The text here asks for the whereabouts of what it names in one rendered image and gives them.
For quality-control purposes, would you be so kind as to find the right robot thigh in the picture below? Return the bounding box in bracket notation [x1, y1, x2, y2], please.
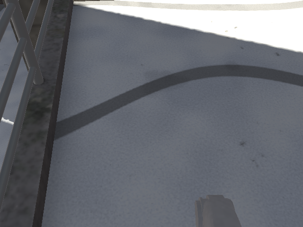
[194, 195, 241, 227]

